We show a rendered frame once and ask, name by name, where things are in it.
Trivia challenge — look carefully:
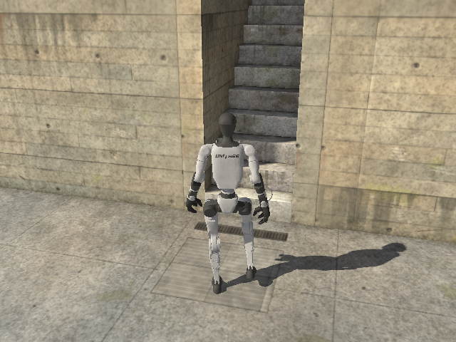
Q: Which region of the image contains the robot right hand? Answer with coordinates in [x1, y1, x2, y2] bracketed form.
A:
[253, 205, 270, 224]

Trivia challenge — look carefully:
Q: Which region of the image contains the right robot forearm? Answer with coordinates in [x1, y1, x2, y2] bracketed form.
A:
[254, 173, 269, 207]

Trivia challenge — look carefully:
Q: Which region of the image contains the right robot upper arm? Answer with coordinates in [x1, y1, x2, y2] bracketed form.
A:
[242, 144, 261, 184]

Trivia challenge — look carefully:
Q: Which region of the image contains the robot left hand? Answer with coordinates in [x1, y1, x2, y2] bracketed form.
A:
[186, 198, 202, 213]

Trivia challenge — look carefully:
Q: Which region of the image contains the left robot upper arm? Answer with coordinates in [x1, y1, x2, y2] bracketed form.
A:
[194, 144, 213, 183]

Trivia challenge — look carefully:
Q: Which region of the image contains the robot left thigh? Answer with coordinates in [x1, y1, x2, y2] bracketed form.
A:
[203, 199, 221, 251]

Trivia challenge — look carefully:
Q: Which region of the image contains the left robot forearm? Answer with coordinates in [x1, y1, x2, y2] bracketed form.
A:
[187, 172, 201, 201]

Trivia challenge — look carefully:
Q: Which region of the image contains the robot head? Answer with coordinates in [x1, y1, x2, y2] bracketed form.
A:
[215, 113, 240, 147]

